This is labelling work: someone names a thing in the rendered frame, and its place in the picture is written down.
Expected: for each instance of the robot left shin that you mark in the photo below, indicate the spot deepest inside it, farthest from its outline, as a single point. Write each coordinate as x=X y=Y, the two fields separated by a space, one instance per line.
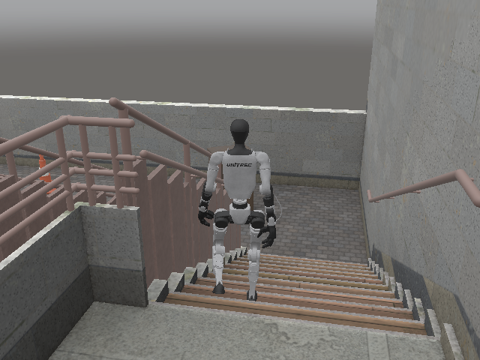
x=217 y=266

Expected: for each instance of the robot left upper arm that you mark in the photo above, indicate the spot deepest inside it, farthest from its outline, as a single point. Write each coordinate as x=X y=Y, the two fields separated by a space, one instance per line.
x=216 y=158

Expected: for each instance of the robot left forearm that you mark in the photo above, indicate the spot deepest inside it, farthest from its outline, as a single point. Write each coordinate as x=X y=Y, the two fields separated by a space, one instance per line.
x=205 y=199

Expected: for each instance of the right robot foot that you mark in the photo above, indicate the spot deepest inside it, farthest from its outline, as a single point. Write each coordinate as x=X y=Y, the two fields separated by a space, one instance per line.
x=251 y=298

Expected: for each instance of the left robot hand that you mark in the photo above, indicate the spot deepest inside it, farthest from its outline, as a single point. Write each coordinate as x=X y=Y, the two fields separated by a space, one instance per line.
x=202 y=215

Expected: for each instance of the robot right forearm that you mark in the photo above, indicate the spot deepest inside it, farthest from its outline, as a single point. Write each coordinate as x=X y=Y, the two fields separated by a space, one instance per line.
x=270 y=208

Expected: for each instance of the robot right upper arm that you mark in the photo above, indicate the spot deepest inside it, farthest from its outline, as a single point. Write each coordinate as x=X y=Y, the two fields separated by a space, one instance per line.
x=265 y=172

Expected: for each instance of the right robot hand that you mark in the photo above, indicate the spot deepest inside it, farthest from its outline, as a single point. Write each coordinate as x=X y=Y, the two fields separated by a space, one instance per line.
x=272 y=235

